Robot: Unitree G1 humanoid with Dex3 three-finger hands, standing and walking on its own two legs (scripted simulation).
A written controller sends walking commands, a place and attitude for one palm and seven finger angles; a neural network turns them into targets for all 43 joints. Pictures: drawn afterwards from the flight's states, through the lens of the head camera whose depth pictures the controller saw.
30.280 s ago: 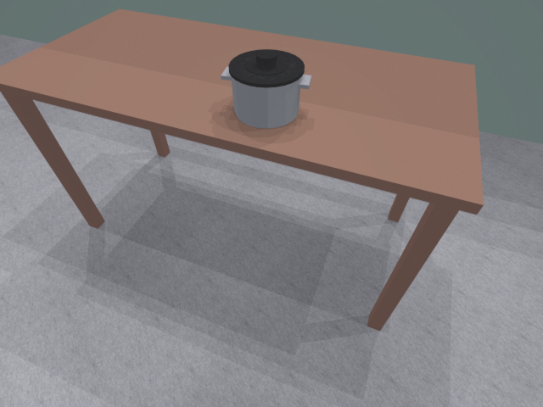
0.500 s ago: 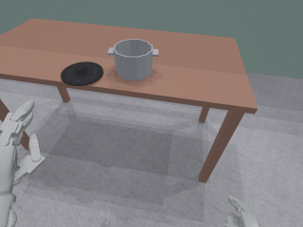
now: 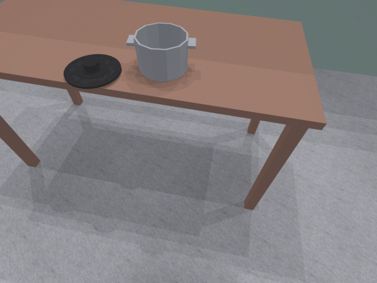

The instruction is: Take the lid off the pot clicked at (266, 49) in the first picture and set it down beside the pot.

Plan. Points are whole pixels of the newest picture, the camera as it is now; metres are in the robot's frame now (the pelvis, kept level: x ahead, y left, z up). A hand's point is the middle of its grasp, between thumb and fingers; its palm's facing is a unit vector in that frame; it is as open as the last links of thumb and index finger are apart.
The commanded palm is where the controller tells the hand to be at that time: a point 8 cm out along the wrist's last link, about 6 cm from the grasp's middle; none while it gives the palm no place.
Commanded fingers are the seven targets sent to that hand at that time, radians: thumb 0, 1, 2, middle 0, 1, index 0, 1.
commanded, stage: stop stepping back and stand still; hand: left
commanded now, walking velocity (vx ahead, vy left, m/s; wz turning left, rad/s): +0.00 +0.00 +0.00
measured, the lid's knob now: (91, 63) +0.73 +0.37 +0.02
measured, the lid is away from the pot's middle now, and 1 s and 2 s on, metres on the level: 0.24 0.24 0.24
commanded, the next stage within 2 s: let the arm hang, fingers relaxed in 0.30 s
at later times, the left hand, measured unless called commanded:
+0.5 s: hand out of the picture +0.04 +0.17 -0.18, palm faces +0.01 -0.98 -0.19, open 7.3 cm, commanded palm none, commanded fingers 0.00 0.90 0.90 -0.20 -0.30 -0.20 -0.30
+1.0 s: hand out of the picture +0.05 +0.16 -0.18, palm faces +0.00 -0.98 -0.20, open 7.3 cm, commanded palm none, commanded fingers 0.00 0.90 0.90 -0.20 -0.30 -0.20 -0.30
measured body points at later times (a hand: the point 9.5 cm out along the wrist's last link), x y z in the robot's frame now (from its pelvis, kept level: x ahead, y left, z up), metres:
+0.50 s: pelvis +0.02 +0.00 +0.00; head +0.04 +0.00 +0.45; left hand +0.04 +0.22 -0.16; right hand +0.00 -0.22 -0.16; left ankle +0.02 +0.12 -0.74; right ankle -0.03 -0.10 -0.74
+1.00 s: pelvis +0.04 -0.01 +0.00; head +0.05 +0.00 +0.45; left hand +0.05 +0.22 -0.16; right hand +0.01 -0.22 -0.16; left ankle +0.02 +0.12 -0.74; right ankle -0.03 -0.10 -0.74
